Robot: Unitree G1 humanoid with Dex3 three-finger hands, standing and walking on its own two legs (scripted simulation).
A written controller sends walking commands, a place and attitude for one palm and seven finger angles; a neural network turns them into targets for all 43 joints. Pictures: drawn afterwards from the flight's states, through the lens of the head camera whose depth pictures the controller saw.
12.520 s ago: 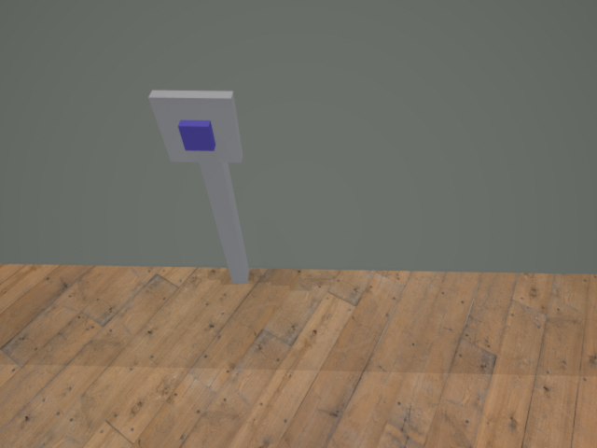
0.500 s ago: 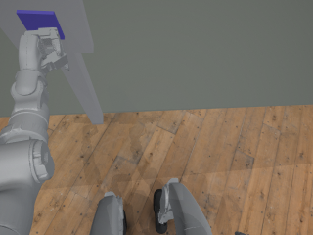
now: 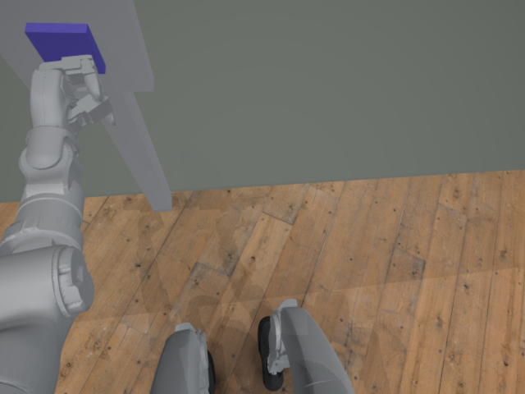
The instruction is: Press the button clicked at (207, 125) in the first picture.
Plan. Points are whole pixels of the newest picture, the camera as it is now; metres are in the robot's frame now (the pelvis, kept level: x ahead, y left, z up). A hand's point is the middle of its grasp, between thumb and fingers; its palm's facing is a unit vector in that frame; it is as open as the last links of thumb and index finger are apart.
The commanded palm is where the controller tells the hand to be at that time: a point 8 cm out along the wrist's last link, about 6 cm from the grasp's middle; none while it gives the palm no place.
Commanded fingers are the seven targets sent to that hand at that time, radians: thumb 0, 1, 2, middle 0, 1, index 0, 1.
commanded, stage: pull the fist back off the button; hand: left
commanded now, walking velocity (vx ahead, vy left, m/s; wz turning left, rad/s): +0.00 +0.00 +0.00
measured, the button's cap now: (69, 46) +0.59 +0.20 +0.08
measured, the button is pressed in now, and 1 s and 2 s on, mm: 7 0 0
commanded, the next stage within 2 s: draw the hand back to the body in 0.68 s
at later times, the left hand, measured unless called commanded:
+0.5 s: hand (102, 145) +0.46 +0.16 +0.05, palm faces -0.01 -1.00 -0.03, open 3.1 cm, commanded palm +0.43 +0.21 +0.06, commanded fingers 0.00 0.90 0.90 -1.30 -1.50 -1.30 -1.50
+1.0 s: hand (91, 160) +0.42 +0.16 +0.09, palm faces +0.00 -1.00 -0.06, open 3.1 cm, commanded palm +0.38 +0.23 +0.10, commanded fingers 0.00 0.90 0.90 -1.30 -1.50 -1.30 -1.50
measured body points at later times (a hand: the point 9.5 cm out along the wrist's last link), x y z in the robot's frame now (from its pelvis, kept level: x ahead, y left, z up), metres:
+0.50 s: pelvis +0.06 +0.01 +0.03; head +0.18 +0.02 +0.47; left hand +0.45 +0.22 +0.05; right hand +0.15 -0.25 -0.08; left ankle +0.03 +0.09 -0.62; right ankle +0.09 -0.11 -0.62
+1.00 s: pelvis +0.05 -0.01 +0.05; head +0.15 -0.01 +0.49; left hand +0.41 +0.22 +0.09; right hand +0.17 -0.25 -0.07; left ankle +0.03 +0.09 -0.62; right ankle +0.09 -0.11 -0.62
